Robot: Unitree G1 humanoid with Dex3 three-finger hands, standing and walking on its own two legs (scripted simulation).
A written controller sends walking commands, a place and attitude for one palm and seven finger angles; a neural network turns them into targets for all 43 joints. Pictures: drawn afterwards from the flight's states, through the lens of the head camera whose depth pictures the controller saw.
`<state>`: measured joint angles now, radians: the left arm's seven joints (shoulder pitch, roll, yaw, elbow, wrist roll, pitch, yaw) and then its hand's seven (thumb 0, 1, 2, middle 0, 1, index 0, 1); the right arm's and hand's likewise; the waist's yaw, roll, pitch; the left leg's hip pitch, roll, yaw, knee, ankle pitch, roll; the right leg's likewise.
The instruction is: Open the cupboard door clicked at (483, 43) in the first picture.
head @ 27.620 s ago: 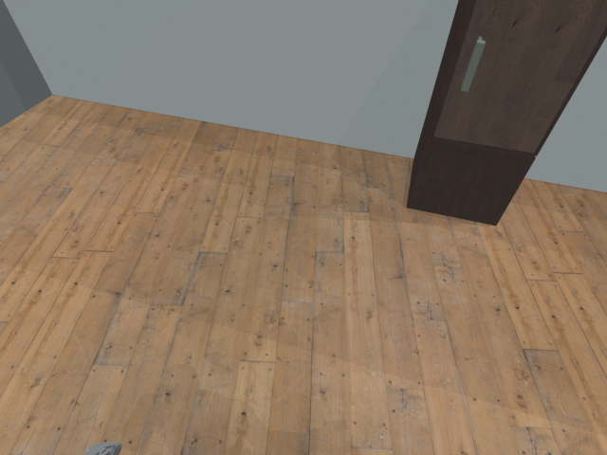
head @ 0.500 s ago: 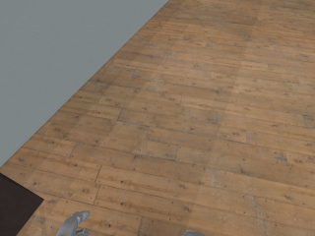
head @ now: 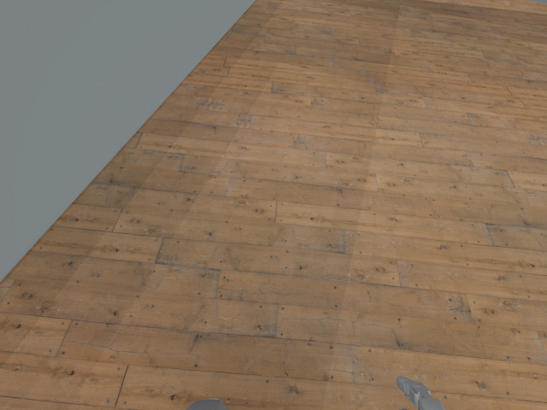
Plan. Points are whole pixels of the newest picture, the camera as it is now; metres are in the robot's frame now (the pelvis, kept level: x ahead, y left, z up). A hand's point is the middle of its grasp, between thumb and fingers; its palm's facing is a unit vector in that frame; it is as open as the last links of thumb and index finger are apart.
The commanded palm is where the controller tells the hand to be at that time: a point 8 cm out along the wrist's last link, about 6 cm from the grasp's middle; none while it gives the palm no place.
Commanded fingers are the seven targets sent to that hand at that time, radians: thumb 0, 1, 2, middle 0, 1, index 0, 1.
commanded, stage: walk to a spot facing it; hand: left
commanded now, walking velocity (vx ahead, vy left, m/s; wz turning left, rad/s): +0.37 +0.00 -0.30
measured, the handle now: out of the picture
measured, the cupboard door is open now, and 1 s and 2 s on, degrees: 51 51 51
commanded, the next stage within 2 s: turn to face it in 0.78 s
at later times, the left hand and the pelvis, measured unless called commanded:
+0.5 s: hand (226, 296) +0.32 +0.11 -0.15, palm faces -0.11 -0.97 -0.21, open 7.2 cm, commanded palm none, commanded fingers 0.00 0.90 0.90 -0.20 -0.30 -0.20 -0.30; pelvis +0.23 -0.07 +0.02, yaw -6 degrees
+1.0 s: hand (242, 213) +0.53 +0.11 -0.15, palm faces -0.11 -0.98 -0.19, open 7.3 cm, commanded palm none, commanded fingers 0.00 0.90 0.90 -0.20 -0.30 -0.20 -0.30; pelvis +0.45 -0.07 +0.02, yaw -8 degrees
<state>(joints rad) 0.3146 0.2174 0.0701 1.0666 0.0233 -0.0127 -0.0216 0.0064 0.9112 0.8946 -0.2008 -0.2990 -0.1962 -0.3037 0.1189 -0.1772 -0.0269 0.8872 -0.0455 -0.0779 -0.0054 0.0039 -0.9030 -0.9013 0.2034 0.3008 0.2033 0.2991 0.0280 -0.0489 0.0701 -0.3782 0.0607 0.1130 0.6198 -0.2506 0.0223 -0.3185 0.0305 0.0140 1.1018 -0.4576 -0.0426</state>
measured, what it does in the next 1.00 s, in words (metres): walks ahead: right foot, then left foot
